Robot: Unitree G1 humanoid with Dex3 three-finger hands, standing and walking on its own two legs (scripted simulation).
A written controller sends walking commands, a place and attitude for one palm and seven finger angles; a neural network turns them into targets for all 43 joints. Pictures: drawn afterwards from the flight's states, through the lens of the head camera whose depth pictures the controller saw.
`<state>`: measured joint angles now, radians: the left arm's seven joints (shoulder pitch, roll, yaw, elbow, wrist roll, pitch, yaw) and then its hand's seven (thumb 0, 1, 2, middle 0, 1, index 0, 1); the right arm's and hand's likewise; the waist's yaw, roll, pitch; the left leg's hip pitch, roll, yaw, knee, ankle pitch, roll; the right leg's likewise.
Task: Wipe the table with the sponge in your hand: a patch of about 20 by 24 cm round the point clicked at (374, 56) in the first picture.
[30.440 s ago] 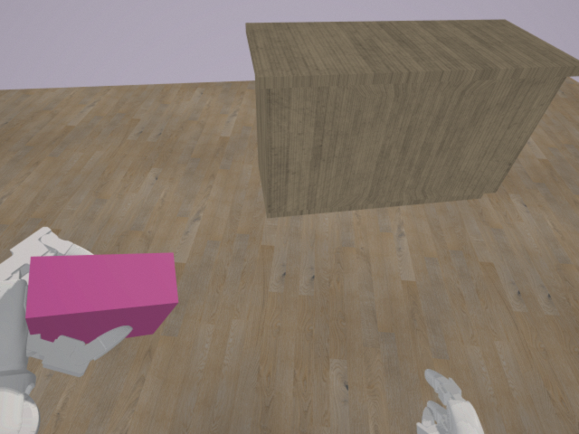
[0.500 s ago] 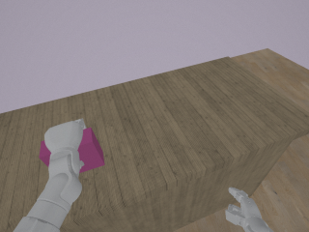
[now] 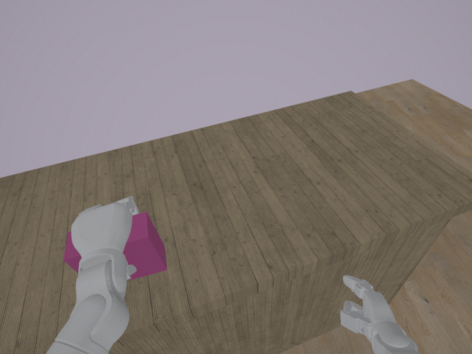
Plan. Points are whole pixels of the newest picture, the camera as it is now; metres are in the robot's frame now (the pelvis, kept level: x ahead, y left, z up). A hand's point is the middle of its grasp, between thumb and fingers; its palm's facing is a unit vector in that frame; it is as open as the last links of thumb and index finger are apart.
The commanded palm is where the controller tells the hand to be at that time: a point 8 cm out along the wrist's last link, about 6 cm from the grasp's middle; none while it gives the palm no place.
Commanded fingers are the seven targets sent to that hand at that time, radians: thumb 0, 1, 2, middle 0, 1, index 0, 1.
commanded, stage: wipe back along the middle lane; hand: left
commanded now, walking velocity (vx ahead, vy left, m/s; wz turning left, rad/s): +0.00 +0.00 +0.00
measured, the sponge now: (124, 257) +0.27 +0.25 +0.02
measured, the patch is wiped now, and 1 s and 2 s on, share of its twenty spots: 0.55 0.80 0.90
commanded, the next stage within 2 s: slide across to the third lane in 0.36 s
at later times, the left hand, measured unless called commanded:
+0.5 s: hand (125, 266) +0.23 +0.21 +0.07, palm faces +0.09 -0.11 -0.99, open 9.8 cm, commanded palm +0.18 +0.20 +0.11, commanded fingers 0.00 0.10 1.30 -1.20 -1.60 -1.20 -1.60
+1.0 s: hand (143, 261) +0.24 +0.19 +0.07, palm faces +0.05 -0.09 -0.99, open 9.8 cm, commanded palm +0.21 +0.14 +0.12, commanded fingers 0.00 0.10 1.30 -1.20 -1.60 -1.20 -1.60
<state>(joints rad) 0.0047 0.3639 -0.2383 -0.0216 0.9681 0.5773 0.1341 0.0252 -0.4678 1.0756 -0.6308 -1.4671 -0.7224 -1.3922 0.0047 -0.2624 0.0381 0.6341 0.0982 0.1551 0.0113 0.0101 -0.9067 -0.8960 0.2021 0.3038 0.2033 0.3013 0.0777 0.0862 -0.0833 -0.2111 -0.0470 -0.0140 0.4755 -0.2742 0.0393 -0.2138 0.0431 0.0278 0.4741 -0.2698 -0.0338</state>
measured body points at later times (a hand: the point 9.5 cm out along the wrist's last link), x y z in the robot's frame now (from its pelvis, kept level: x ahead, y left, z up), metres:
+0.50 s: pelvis -0.01 -0.01 +0.00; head -0.04 -0.06 +0.45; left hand +0.22 +0.22 +0.13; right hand +0.25 -0.21 -0.07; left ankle -0.02 +0.09 -0.74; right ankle -0.01 -0.10 -0.74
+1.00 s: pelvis -0.03 -0.02 +0.00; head -0.06 -0.07 +0.44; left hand +0.23 +0.19 +0.13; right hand +0.24 -0.20 -0.07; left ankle -0.02 +0.09 -0.74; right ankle -0.01 -0.10 -0.74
